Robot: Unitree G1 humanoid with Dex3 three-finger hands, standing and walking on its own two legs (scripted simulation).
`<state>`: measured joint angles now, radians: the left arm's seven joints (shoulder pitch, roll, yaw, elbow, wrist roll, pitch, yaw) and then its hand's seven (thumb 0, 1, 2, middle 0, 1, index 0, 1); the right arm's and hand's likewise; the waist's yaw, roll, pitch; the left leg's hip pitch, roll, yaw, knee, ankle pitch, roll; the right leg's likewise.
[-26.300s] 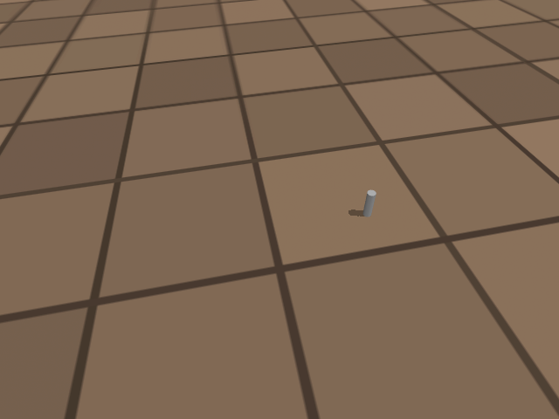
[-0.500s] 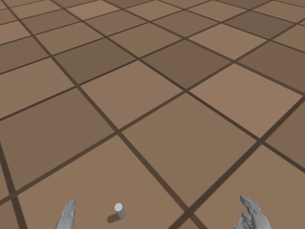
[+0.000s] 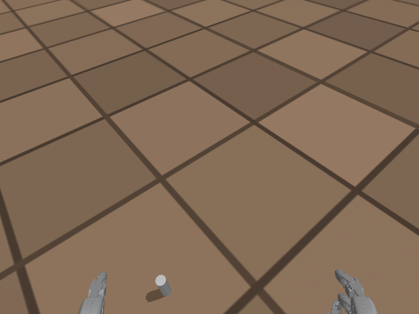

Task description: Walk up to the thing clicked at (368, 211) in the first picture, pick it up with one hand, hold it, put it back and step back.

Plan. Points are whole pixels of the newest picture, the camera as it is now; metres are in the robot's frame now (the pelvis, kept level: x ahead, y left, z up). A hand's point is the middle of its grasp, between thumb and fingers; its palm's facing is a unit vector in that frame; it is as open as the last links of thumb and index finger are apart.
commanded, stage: home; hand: left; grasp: from the side
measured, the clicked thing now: (163, 285) +0.40 +0.24 -0.65
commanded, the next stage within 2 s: stand in 1.02 s
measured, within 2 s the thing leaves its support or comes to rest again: neither
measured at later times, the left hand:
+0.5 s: hand out of the picture +0.16 +0.18 -0.06, palm faces +0.10 -0.95 -0.28, open 17.5 cm
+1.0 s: hand out of the picture +0.16 +0.19 -0.06, palm faces +0.10 -0.95 -0.28, open 17.4 cm
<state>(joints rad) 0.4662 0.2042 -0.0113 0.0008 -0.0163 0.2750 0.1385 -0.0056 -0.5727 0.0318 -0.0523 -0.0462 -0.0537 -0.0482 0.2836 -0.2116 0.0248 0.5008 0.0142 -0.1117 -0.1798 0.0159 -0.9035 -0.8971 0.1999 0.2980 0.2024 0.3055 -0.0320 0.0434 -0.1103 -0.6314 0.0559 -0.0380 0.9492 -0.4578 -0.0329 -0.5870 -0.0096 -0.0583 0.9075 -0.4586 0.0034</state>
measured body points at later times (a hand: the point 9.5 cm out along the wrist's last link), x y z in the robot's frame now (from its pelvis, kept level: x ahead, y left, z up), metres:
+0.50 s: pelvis +0.00 +0.00 +0.00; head +0.02 +0.00 +0.45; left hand +0.16 +0.23 -0.04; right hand +0.16 -0.24 -0.07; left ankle +0.01 +0.14 -0.69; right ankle +0.00 -0.12 -0.69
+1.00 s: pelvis +0.00 +0.01 +0.00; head +0.02 +0.01 +0.45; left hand +0.16 +0.24 -0.04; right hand +0.16 -0.23 -0.07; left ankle +0.01 +0.14 -0.69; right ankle +0.00 -0.12 -0.69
